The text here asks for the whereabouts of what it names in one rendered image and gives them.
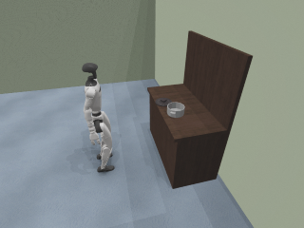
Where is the lid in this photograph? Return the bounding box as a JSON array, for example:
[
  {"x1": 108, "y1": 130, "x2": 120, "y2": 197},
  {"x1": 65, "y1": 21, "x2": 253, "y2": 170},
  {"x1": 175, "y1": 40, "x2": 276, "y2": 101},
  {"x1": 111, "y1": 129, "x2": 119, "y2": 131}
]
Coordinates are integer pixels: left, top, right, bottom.
[{"x1": 155, "y1": 98, "x2": 172, "y2": 106}]

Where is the robot head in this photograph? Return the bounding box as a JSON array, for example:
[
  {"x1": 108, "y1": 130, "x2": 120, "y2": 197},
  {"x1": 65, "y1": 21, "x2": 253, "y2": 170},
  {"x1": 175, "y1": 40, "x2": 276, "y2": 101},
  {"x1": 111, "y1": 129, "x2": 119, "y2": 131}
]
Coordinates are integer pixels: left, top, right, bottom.
[{"x1": 82, "y1": 63, "x2": 98, "y2": 86}]

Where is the robot right hand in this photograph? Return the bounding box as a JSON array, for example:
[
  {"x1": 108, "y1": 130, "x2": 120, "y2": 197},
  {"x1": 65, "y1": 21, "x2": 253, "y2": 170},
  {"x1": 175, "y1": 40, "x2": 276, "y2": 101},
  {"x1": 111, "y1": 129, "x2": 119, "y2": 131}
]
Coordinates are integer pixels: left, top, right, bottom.
[{"x1": 89, "y1": 132, "x2": 101, "y2": 145}]

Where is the robot right upper arm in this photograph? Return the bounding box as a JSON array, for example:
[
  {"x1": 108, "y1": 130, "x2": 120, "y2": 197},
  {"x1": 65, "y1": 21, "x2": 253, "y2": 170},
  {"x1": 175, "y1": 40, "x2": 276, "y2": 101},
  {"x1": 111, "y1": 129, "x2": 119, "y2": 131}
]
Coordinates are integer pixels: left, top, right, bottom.
[{"x1": 84, "y1": 87, "x2": 96, "y2": 114}]

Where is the robot right thigh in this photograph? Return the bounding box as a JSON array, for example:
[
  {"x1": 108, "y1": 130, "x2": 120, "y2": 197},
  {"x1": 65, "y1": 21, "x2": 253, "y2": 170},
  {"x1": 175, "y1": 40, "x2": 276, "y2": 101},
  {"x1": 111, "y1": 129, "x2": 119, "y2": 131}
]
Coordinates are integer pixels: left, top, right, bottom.
[{"x1": 94, "y1": 120, "x2": 112, "y2": 151}]

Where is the robot right forearm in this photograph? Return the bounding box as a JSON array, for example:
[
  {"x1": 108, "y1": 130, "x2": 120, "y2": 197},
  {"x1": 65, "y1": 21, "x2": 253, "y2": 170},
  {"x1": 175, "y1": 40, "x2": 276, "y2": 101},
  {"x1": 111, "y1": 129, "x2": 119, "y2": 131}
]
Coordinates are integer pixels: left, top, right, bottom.
[{"x1": 85, "y1": 110, "x2": 96, "y2": 133}]

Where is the pot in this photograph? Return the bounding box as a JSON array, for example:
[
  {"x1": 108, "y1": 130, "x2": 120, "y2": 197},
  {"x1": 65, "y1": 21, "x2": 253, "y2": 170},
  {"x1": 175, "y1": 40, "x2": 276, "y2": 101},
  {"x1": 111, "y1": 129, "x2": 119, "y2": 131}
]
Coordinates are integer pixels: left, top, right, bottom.
[{"x1": 166, "y1": 102, "x2": 185, "y2": 118}]

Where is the table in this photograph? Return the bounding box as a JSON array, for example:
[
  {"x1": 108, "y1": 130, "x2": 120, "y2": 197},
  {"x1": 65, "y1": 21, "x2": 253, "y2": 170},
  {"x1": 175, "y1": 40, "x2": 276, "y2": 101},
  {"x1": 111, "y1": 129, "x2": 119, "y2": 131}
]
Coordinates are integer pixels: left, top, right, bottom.
[{"x1": 147, "y1": 30, "x2": 253, "y2": 189}]

